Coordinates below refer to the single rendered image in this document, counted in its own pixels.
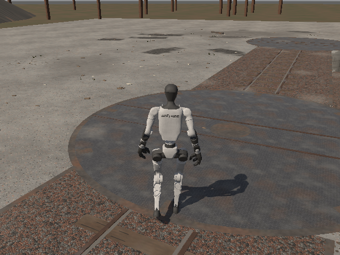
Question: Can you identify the humanoid robot torso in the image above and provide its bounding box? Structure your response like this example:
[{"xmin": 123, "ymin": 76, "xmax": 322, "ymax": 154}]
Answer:
[{"xmin": 158, "ymin": 104, "xmax": 183, "ymax": 159}]

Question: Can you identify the left robot upper arm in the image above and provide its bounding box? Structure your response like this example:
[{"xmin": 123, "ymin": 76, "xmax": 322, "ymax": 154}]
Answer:
[{"xmin": 144, "ymin": 107, "xmax": 160, "ymax": 135}]

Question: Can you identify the left robot forearm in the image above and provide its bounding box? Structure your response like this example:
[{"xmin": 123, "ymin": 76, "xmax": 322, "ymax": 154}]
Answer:
[{"xmin": 139, "ymin": 128, "xmax": 150, "ymax": 149}]

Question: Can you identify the right robot forearm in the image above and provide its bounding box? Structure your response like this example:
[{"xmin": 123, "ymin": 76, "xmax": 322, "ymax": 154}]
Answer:
[{"xmin": 190, "ymin": 130, "xmax": 201, "ymax": 154}]

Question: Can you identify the right robot hand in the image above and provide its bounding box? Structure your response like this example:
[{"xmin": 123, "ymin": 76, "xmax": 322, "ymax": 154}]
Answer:
[{"xmin": 189, "ymin": 152, "xmax": 202, "ymax": 166}]

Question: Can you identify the left robot hand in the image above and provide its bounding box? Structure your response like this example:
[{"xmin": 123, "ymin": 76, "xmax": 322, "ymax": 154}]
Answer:
[{"xmin": 138, "ymin": 147, "xmax": 150, "ymax": 159}]

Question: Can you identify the right robot upper arm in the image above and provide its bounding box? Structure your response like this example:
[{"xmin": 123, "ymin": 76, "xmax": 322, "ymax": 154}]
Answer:
[{"xmin": 182, "ymin": 107, "xmax": 196, "ymax": 137}]

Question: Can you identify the humanoid robot head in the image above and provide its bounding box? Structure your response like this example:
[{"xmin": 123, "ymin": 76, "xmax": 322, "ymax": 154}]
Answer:
[{"xmin": 162, "ymin": 84, "xmax": 180, "ymax": 109}]

